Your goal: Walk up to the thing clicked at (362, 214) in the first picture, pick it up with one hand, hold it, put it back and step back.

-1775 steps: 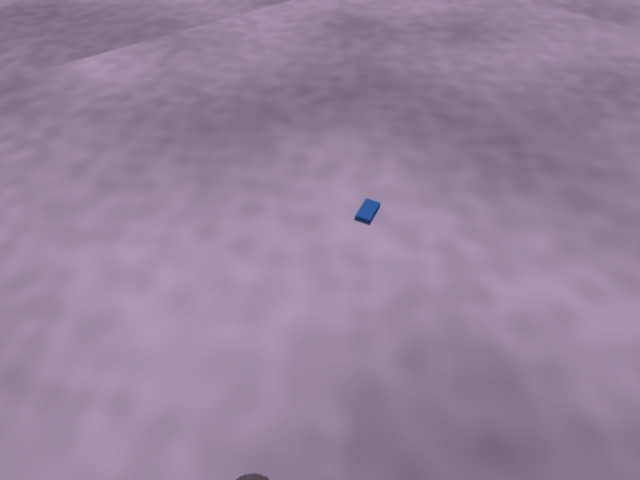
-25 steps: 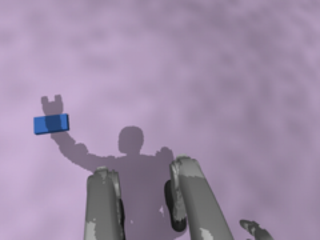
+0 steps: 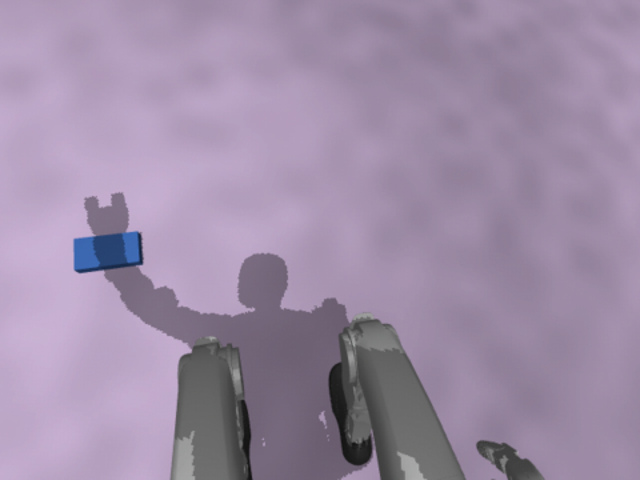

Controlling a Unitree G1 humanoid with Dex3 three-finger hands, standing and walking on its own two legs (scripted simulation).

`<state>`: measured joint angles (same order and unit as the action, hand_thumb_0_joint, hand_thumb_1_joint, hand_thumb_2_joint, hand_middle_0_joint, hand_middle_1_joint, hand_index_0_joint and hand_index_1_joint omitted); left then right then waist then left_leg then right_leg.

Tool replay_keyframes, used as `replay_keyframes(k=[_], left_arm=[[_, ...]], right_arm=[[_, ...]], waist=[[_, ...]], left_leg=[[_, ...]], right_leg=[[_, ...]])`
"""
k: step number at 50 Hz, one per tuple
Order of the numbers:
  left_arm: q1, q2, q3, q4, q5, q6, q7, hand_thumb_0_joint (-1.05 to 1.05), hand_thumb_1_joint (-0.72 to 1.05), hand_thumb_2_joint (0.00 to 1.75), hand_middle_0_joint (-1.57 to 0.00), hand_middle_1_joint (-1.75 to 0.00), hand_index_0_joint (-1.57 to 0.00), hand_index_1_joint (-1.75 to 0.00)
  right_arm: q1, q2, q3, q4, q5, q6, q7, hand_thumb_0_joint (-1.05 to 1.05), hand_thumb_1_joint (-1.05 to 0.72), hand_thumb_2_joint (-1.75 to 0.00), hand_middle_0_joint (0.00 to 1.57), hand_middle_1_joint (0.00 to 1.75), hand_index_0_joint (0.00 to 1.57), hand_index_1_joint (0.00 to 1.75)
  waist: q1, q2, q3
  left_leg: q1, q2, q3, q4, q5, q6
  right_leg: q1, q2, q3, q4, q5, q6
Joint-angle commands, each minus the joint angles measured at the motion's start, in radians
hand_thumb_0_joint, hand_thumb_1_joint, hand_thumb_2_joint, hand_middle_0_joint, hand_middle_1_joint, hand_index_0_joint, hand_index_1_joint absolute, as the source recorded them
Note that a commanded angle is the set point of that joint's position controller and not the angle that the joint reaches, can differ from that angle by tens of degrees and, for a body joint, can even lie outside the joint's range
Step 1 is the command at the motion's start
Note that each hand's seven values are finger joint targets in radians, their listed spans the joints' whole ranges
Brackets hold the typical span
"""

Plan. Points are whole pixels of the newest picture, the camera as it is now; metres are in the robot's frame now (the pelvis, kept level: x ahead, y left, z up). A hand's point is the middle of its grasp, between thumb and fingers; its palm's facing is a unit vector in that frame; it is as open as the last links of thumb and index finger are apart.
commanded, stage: go down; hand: left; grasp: from above
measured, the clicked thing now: (109, 252) +0.53 +0.36 -0.49
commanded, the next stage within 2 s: approach in 0.92 s
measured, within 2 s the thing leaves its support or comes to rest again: neither
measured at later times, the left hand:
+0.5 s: hand out of the picture +0.46 +0.39 -0.02, palm faces -0.43 -0.08 -0.90, open 12.9 cm
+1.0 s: hand out of the picture +0.46 +0.39 -0.02, palm faces -0.41 -0.07 -0.91, open 12.9 cm
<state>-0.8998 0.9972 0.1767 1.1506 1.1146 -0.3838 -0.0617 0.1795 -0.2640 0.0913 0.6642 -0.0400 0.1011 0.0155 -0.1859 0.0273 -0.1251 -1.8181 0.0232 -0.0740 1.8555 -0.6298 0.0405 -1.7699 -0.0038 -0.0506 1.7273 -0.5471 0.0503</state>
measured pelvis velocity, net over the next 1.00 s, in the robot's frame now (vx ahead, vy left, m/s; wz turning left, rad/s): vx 0.01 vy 0.00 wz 0.00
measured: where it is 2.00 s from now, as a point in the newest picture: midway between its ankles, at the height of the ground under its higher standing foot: (295, 448)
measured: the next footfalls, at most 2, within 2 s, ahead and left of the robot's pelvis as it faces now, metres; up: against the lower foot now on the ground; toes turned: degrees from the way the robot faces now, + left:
none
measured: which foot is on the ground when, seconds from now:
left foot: down 0.00-1.00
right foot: down 0.00-1.00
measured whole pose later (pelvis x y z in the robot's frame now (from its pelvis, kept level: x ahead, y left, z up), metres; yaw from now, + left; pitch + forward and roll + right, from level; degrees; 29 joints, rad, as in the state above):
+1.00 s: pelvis +0.01 +0.00 +0.02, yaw +0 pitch +33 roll -8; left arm -0.87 1.00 0.20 1.14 1.11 -0.41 -0.04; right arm 0.17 -0.26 0.08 0.67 -0.04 0.11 0.02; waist -0.17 0.02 -0.12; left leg -1.75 0.03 -0.08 1.79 -0.63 0.03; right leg -1.70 0.00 -0.05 1.66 -0.54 0.05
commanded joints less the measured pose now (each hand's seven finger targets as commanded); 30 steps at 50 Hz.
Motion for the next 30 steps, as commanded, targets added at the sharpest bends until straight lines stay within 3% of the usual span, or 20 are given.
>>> replay_keyframes(k=[1, 7, 10, 13, 21, 24, 25, 28, 30], left_arm=[[-0.304, 0.375, 0.086, -0.168, -0.031, -0.006, 0.03, 0.0, -0.36, 0.79, -0.19, -1.01, -0.23, -0.96], [-0.311, 0.368, 0.076, -0.166, -0.033, -0.017, 0.028, 0.0, -0.37, 0.8, -0.21, -0.99, -0.24, -0.95], [-0.309, 0.398, 0.097, -0.179, -0.032, -0.022, 0.029, 0.0, -0.36, 0.8, -0.21, -0.99, -0.24, -0.95], [-0.295, 0.386, 0.09, -0.171, -0.035, -0.023, 0.027, 0.0, -0.37, 0.8, -0.21, -0.98, -0.25, -0.95], [-0.283, 0.399, 0.107, -0.193, -0.041, -0.03, 0.026, 0.0, -0.34, 0.77, -0.23, -0.97, -0.26, -0.93], [-0.262, 0.395, 0.107, -0.176, -0.045, -0.03, 0.027, 0.0, -0.35, 0.78, -0.24, -0.96, -0.27, -0.93], [-0.248, 0.399, 0.118, -0.184, -0.045, -0.032, 0.029, 0.0, -0.35, 0.78, -0.23, -0.97, -0.26, -0.94], [-0.243, 0.359, 0.083, -0.172, -0.039, -0.032, 0.029, 0.0, -0.34, 0.77, -0.23, -0.97, -0.26, -0.94], [-0.243, 0.375, 0.097, -0.173, -0.04, -0.038, 0.033, 0.0, -0.36, 0.79, -0.23, -0.96, -0.25, -0.93]], right_arm=[[0.171, -0.229, -0.082, -0.02, -0.003, -0.007, -0.018, 0.0, -0.92, -0.9, 0.2, 0.3, 0.2, 0.3], [0.163, -0.223, -0.079, -0.03, -0.001, -0.01, -0.021, 0.0, -0.92, -0.9, 0.2, 0.3, 0.2, 0.3], [0.167, -0.227, -0.077, -0.026, -0.002, -0.01, -0.021, 0.0, -0.92, -0.91, 0.2, 0.3, 0.2, 0.3], [0.174, -0.227, -0.077, -0.022, -0.003, -0.008, -0.02, 0.0, -0.92, -0.91, 0.2, 0.3, 0.2, 0.3], [0.178, -0.223, -0.084, -0.023, -0.004, -0.002, -0.019, 0.0, -0.92, -0.91, 0.2, 0.3, 0.2, 0.3], [0.17, -0.22, -0.081, -0.024, -0.002, -0.002, -0.019, 0.0, -0.92, -0.91, 0.2, 0.3, 0.2, 0.3], [0.168, -0.223, -0.086, -0.027, -0.002, -0.001, -0.02, 0.0, -0.92, -0.91, 0.2, 0.3, 0.2, 0.3], [0.167, -0.214, -0.081, -0.024, -0.003, -0.003, -0.019, 0.0, -0.92, -0.91, 0.2, 0.3, 0.2, 0.3], [0.162, -0.221, -0.085, -0.022, -0.002, -0.005, -0.019, 0.0, -0.92, -0.91, 0.2, 0.3, 0.2, 0.3]], waist=[[0.017, 0.289, -0.602], [0.011, 0.274, -0.582], [0.021, 0.279, -0.629], [0.019, 0.298, -0.612], [0.03, 0.276, -0.648], [0.026, 0.279, -0.598], [0.041, 0.261, -0.617], [0.02, 0.255, -0.601], [0.026, 0.265, -0.589]], left_leg=[[0.56, 0.007, -0.056, -0.314, 0.18, -0.017], [0.544, 0.006, -0.046, -0.329, 0.114, -0.013], [0.569, 0.004, -0.041, -0.31, 0.179, -0.014], [0.594, 0.006, -0.05, -0.316, 0.224, -0.018], [0.61, 0.004, -0.031, -0.315, 0.237, -0.013], [0.577, 0.003, -0.031, -0.332, 0.193, -0.013], [0.597, 0.006, -0.037, -0.337, 0.193, -0.013], [0.579, 0.002, -0.025, -0.318, 0.22, -0.01], [0.585, 0.006, -0.04, -0.332, 0.204, -0.014]], right_leg=[[0.245, 0.029, -0.039, -0.155, 0.113, -0.084], [0.262, 0.032, -0.036, -0.175, 0.08, -0.084], [0.274, 0.032, -0.031, -0.171, 0.116, -0.085], [0.264, 0.031, -0.032, -0.172, 0.134, -0.086], [0.306, 0.033, -0.027, -0.201, 0.14, -0.086], [0.31, 0.034, -0.027, -0.208, 0.117, -0.086], [0.318, 0.034, -0.029, -0.209, 0.117, -0.085], [0.311, 0.038, -0.028, -0.212, 0.131, -0.087], [0.296, 0.036, -0.029, -0.202, 0.121, -0.088]])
